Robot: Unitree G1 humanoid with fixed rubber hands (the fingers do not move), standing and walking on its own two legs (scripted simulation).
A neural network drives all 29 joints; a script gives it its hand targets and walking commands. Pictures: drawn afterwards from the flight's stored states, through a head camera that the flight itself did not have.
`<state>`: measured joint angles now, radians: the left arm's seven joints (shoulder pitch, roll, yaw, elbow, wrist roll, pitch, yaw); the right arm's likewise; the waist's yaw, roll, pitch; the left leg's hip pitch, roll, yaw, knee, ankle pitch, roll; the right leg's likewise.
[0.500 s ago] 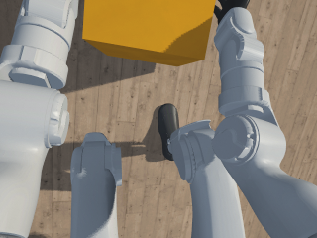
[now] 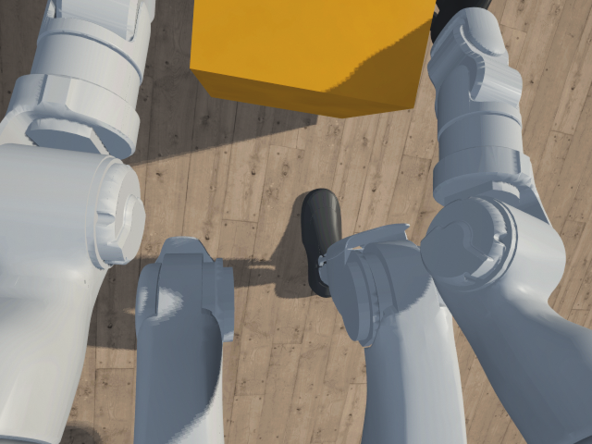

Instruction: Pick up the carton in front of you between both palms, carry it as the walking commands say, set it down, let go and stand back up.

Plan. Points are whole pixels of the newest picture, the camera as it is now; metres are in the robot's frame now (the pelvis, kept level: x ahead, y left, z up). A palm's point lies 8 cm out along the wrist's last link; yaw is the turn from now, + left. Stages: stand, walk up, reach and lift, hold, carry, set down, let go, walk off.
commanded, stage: set down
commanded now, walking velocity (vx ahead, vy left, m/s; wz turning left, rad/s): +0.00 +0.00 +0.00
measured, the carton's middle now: (301, 13) +0.55 -0.06 -0.26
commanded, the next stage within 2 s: let go in 1.74 s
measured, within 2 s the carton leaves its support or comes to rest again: rests again in 0.30 s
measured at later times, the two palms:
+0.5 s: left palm out of the picture +0.58 +0.11 -0.20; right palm (456, 38) +0.51 -0.21 -0.17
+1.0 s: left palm out of the picture +0.61 +0.15 -0.10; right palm (501, 23) +0.51 -0.21 -0.11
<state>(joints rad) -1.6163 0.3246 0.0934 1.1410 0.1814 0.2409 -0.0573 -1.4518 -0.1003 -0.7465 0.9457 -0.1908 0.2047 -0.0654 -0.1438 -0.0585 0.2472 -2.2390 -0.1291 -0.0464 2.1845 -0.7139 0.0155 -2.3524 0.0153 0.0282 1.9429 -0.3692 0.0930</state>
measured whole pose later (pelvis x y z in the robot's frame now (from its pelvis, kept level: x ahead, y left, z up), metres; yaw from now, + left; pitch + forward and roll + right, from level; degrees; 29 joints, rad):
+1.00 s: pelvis -0.01 -0.02 +0.02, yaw +1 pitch +41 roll -4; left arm -1.67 0.59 -0.13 1.12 -0.10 0.22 -0.06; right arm -1.36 -0.12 -0.36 0.83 0.18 0.16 -0.25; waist -0.17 -0.02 0.29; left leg -2.15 -0.03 -0.04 2.10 -0.67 0.02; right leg -2.25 0.00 -0.02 1.87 -0.34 0.04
